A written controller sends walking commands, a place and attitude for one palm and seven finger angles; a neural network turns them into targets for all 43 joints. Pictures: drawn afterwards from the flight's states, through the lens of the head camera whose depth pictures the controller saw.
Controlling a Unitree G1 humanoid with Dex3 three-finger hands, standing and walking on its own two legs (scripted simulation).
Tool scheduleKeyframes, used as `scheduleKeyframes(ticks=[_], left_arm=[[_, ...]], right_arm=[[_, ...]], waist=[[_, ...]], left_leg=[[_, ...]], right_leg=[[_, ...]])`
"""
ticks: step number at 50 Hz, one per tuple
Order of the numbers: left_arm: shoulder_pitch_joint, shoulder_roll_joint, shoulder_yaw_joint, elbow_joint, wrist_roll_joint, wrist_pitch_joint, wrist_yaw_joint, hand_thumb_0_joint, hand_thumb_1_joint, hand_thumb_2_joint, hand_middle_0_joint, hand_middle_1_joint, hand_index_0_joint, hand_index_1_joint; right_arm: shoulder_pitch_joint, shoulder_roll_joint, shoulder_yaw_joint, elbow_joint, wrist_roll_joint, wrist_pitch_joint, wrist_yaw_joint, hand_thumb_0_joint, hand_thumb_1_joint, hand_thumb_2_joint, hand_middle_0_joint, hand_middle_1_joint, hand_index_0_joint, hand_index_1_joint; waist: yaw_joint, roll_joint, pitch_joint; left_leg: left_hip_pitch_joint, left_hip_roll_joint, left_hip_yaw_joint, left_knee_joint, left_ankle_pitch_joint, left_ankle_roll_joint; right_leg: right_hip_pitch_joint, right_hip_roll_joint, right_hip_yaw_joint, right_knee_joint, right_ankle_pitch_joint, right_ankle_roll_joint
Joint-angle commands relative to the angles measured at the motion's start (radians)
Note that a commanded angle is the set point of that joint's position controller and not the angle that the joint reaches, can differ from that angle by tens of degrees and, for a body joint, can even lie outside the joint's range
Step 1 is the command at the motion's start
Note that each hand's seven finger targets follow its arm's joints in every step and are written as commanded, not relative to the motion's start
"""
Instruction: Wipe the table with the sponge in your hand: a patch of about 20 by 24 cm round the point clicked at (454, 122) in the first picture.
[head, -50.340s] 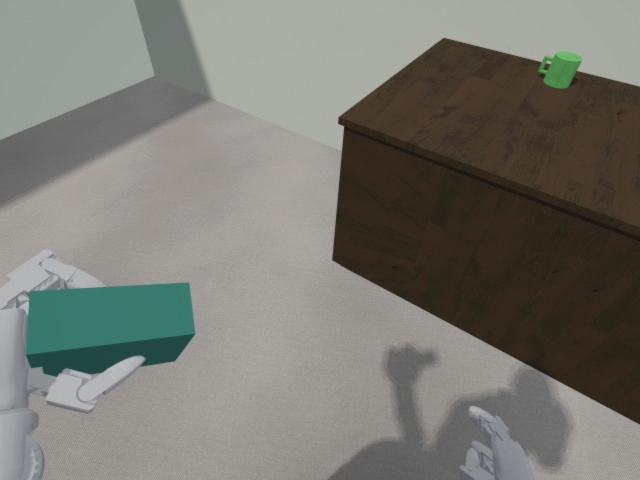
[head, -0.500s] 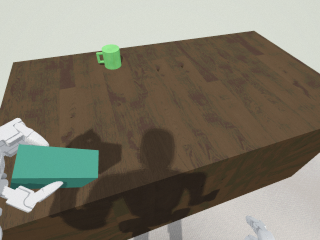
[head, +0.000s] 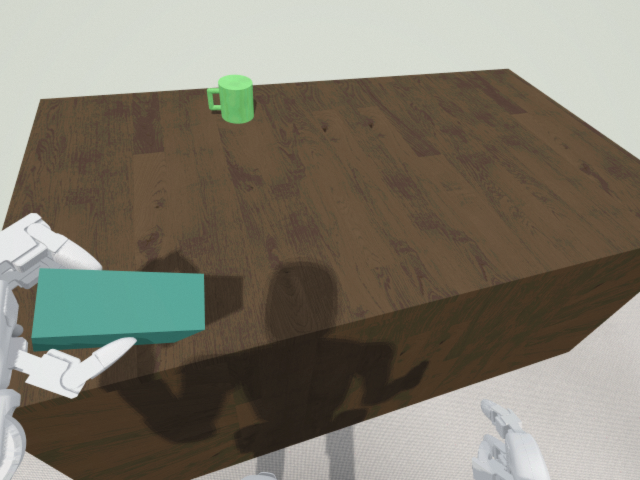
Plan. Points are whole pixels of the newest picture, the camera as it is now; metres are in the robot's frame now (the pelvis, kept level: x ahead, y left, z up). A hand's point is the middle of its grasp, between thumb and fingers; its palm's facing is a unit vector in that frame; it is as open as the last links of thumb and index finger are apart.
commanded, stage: step back with the hand held close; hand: left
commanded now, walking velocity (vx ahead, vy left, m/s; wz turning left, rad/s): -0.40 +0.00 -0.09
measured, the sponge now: (144, 311) +0.24 +0.20 +0.15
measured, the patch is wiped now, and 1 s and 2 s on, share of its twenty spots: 0.95 0.95 0.95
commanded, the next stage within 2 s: stop stepping back and stand still in 0.58 s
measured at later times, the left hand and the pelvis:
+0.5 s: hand (26, 427) +0.12 +0.22 +0.19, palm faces +0.27 -0.91 -0.33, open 9.6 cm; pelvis -0.12 +0.01 +0.00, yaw -3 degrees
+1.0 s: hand out of the picture -0.07 +0.23 +0.20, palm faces +0.28 -0.85 -0.44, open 9.6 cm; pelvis -0.29 +0.02 +0.00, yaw -5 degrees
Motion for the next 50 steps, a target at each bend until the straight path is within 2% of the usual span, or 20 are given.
scheduleKeyframes(ticks=[1, 4, 6, 8, 10, 18, 21, 24, 25, 27, 30, 31, 32, 33, 36, 41, 45, 48, 49, 50], left_arm=[[-0.040, 0.186, 0.102, -0.257, -0.013, -0.056, 0.027, 0.000, 0.100, 1.300, -1.200, -1.600, -1.200, -1.600], [-0.008, 0.210, 0.155, -0.350, -0.004, -0.072, 0.038, 0.000, 0.100, 1.300, -1.200, -1.600, -1.200, -1.600], [-0.038, 0.212, 0.190, -0.389, 0.030, -0.081, 0.039, 0.000, 0.100, 1.300, -1.200, -1.600, -1.200, -1.600], [-0.102, 0.241, 0.212, -0.387, 0.036, -0.079, 0.043, 0.000, 0.100, 1.300, -1.200, -1.600, -1.200, -1.600], [-0.109, 0.173, 0.167, -0.339, 0.019, -0.067, 0.041, 0.000, 0.100, 1.300, -1.200, -1.600, -1.200, -1.600], [-0.106, 0.115, 0.072, -0.207, 0.002, -0.058, 0.016, 0.000, 0.100, 1.300, -1.200, -1.600, -1.200, -1.600], [-0.097, 0.145, 0.099, -0.228, -0.014, -0.085, 0.001, 0.000, 0.100, 1.300, -1.200, -1.600, -1.200, -1.600], [-0.097, 0.191, 0.095, -0.320, -0.027, -0.126, -0.004, 0.000, 0.100, 1.300, -1.200, -1.600, -1.200, -1.600], [-0.083, 0.244, 0.149, -0.325, -0.014, -0.130, -0.004, 0.000, 0.100, 1.300, -1.200, -1.600, -1.200, -1.600], [-0.043, 0.189, 0.152, -0.240, -0.029, -0.110, -0.015, 0.000, 0.100, 1.300, -1.200, -1.600, -1.200, -1.600], [-0.109, 0.183, 0.131, -0.155, -0.032, -0.105, -0.013, 0.000, 0.100, 1.300, -1.200, -1.600, -1.200, -1.600], [-0.116, 0.185, 0.134, -0.148, -0.032, -0.113, -0.008, 0.000, 0.100, 1.300, -1.200, -1.600, -1.200, -1.600], [-0.136, 0.176, 0.126, -0.158, -0.034, -0.118, -0.002, 0.000, 0.100, 1.300, -1.200, -1.600, -1.200, -1.600], [-0.130, 0.171, 0.109, -0.128, -0.018, -0.113, 0.006, 0.000, 0.100, 1.300, -1.200, -1.600, -1.200, -1.600], [-0.094, 0.155, 0.107, -0.237, -0.036, -0.093, -0.001, 0.000, 0.100, 1.300, -1.200, -1.600, -1.200, -1.600], [0.050, 0.162, 0.103, -0.396, -0.012, -0.041, 0.026, 0.000, 0.100, 1.300, -1.200, -1.600, -1.200, -1.600], [0.046, 0.204, 0.156, -0.266, -0.001, -0.038, 0.027, 0.000, 0.100, 1.300, -1.200, -1.600, -1.200, -1.600], [-0.006, 0.192, 0.140, -0.129, 0.000, -0.026, 0.011, 0.000, 0.100, 1.300, -1.200, -1.600, -1.200, -1.600], [-0.072, 0.178, 0.102, -0.113, 0.003, -0.029, -0.004, 0.000, 0.100, 1.300, -1.200, -1.600, -1.200, -1.600], [-0.157, 0.185, 0.099, -0.119, -0.002, -0.035, -0.008, 0.000, 0.100, 1.300, -1.200, -1.600, -1.200, -1.600]], right_arm=[[-0.099, -0.114, -0.051, -0.166, 0.004, -0.033, -0.005, 0.000, -0.900, -0.900, 0.200, 0.300, 0.200, 0.300], [-0.116, -0.130, -0.053, -0.183, -0.004, -0.036, -0.010, 0.000, -0.900, -0.900, 0.200, 0.300, 0.200, 0.300], [-0.121, -0.143, -0.065, -0.168, -0.026, -0.069, -0.001, 0.000, -0.900, -0.900, 0.200, 0.300, 0.200, 0.300], [-0.109, -0.125, -0.069, -0.141, -0.037, -0.091, 0.007, 0.000, -0.900, -0.900, 0.200, 0.300, 0.200, 0.300], [-0.082, -0.114, -0.077, -0.108, -0.024, -0.109, 0.015, 0.000, -0.900, -0.900, 0.200, 0.300, 0.200, 0.300], [-0.095, -0.103, -0.045, -0.061, -0.017, -0.139, 0.018, 0.000, -0.900, -0.900, 0.200, 0.300, 0.200, 0.300], [-0.112, -0.095, -0.047, -0.075, -0.007, -0.116, 0.021, 0.000, -0.900, -0.900, 0.200, 0.300, 0.200, 0.300], [-0.125, -0.054, -0.050, -0.078, 0.018, -0.097, 0.015, 0.000, -0.900, -0.900, 0.200, 0.300, 0.200, 0.300], [-0.178, -0.083, -0.069, -0.124, 0.034, -0.099, 0.008, 0.000, -0.900, -0.900, 0.200, 0.300, 0.200, 0.300], [-0.182, -0.028, -0.026, -0.152, 0.025, -0.073, 0.015, 0.000, -0.900, -0.900, 0.200, 0.300, 0.200, 0.300], [-0.165, -0.069, 0.005, -0.122, 0.012, -0.030, -0.001, 0.000, -0.900, -0.900, 0.200, 0.300, 0.200, 0.300], [-0.166, -0.096, -0.016, -0.123, 0.014, -0.044, -0.006, 0.000, -0.900, -0.900, 0.200, 0.300, 0.200, 0.300], [-0.143, -0.118, -0.040, -0.119, 0.001, -0.066, -0.002, 0.000, -0.900, -0.900, 0.200, 0.300, 0.200, 0.300], [-0.093, -0.116, -0.054, -0.092, 0.002, -0.084, 0.004, 0.000, -0.900, -0.900, 0.200, 0.300, 0.200, 0.300], [-0.063, -0.127, -0.078, -0.113, 0.004, -0.124, 0.029, 0.000, -0.900, -0.900, 0.200, 0.300, 0.200, 0.300], [-0.126, -0.114, -0.058, -0.115, 0.029, -0.141, 0.057, 0.000, -0.900, -0.900, 0.200, 0.300, 0.200, 0.300], [-0.153, -0.100, -0.029, -0.083, -0.003, -0.136, 0.034, 0.000, -0.900, -0.900, 0.200, 0.300, 0.200, 0.300], [-0.111, -0.081, -0.031, -0.070, -0.005, -0.119, 0.008, 0.000, -0.900, -0.900, 0.200, 0.300, 0.200, 0.300], [-0.086, -0.081, -0.042, -0.060, 0.003, -0.103, 0.002, 0.000, -0.900, -0.900, 0.200, 0.300, 0.200, 0.300], [-0.094, -0.119, -0.054, -0.073, 0.019, -0.107, 0.001, 0.000, -0.900, -0.900, 0.200, 0.300, 0.200, 0.300]], waist=[[-0.020, -0.051, -0.135], [-0.003, 0.178, -0.119], [-0.004, 0.369, -0.133], [-0.009, 0.276, -0.098], [0.007, 0.143, -0.122], [-0.001, 0.248, -0.183], [0.011, 0.190, -0.226], [-0.001, -0.239, -0.194], [0.029, -0.323, -0.115], [0.001, -0.183, -0.041], [-0.035, 0.097, 0.032], [-0.029, 0.181, 0.000], [-0.019, 0.319, -0.047], [-0.019, 0.242, -0.070], [-0.012, 0.204, -0.258], [-0.007, 0.235, -0.130], [0.024, 0.362, -0.066], [0.037, 0.066, -0.111], [0.018, -0.208, -0.095], [-0.017, -0.251, -0.039]], left_leg=[[0.168, 0.083, -0.063, -0.018, 0.002, -0.004], [0.056, 0.180, -0.189, -0.297, -0.131, 0.051], [-0.128, 0.355, -0.388, -0.570, -0.371, 0.139], [-0.171, 0.380, -0.388, -0.568, -0.339, 0.147], [0.082, 0.325, -0.272, -0.472, -0.160, 0.118], [0.323, 0.264, -0.212, -0.478, -0.050, 0.023], [0.289, 0.228, -0.125, -0.362, -0.066, -0.022], [0.288, -0.023, 0.081, 0.417, -0.090, -0.099], [0.149, -0.016, 0.018, 0.633, -0.173, -0.083], [0.000, 0.077, -0.082, 0.591, -0.180, -0.059], [0.073, 0.042, 0.017, -0.201, 0.092, -0.058], [0.210, 0.117, -0.052, -0.357, 0.406, -0.023], [0.341, 0.328, -0.278, -0.365, 0.754, 0.058], [0.366, 0.388, -0.342, -0.330, 0.838, 0.089], [0.413, 0.313, -0.300, -0.331, 0.538, 0.089], [0.124, 0.232, -0.232, -0.541, -0.391, 0.050], [-0.091, 0.200, -0.136, -0.586, -0.360, 0.008], [-0.019, 0.055, 0.062, -0.088, -0.277, -0.031], [0.012, -0.034, 0.150, 0.400, -0.189, -0.033], [-0.078, -0.014, 0.074, 0.694, -0.075, -0.029]], right_leg=[[-0.063, -0.306, 0.267, -0.183, 0.168, -0.087], [-0.026, -0.133, 0.124, 0.020, -0.027, -0.014], [0.122, 0.019, 0.082, 0.459, -0.208, 0.046], [0.080, 0.015, 0.143, 0.688, -0.221, 0.055], [-0.058, -0.002, 0.111, 0.541, -0.253, 0.057], [0.058, 0.003, 0.060, -0.010, -0.221, 0.028], [0.166, -0.029, 0.041, -0.227, -0.116, -0.009], [-0.015, -0.356, 0.237, -0.376, 0.250, -0.172], [-0.063, -0.412, 0.296, -0.345, 0.433, -0.207], [0.009, -0.411, 0.227, -0.246, 0.579, -0.187], [0.088, -0.219, 0.066, 0.058, 0.642, -0.035], [0.010, -0.152, 0.069, 0.184, 0.346, -0.009], [-0.167, -0.060, 0.082, 0.353, -0.158, 0.023], [-0.213, -0.032, 0.166, 0.484, -0.345, 0.022], [-0.213, -0.040, 0.153, 0.576, -0.306, 0.054], [-0.055, -0.037, 0.019, 0.412, -0.142, 0.054], [0.212, -0.010, -0.060, 0.165, -0.228, 0.012], [0.321, -0.061, -0.055, -0.297, -0.103, -0.054], [0.185, -0.223, 0.094, -0.403, 0.081, -0.116], [0.054, -0.332, 0.216, -0.440, 0.233, -0.151]])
